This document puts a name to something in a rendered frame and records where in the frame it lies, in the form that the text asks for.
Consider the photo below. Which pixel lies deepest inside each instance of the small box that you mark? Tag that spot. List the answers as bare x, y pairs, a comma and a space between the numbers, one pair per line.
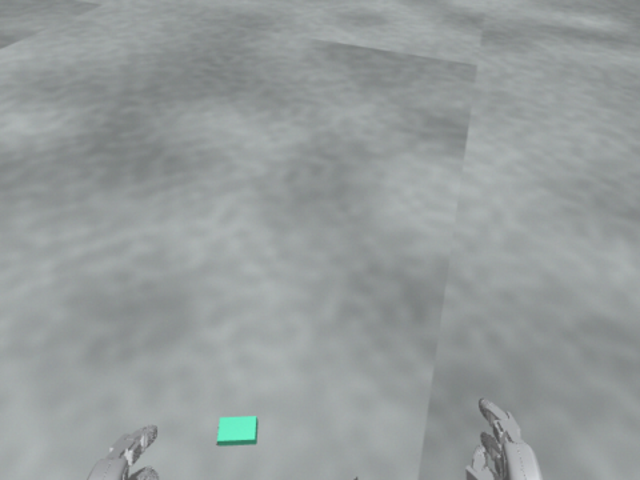
237, 431

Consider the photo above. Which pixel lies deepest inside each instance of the left robot hand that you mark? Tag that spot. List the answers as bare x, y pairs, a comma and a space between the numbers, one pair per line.
123, 454

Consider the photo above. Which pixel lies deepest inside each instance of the right robot hand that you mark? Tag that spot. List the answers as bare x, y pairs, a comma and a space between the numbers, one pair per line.
514, 460

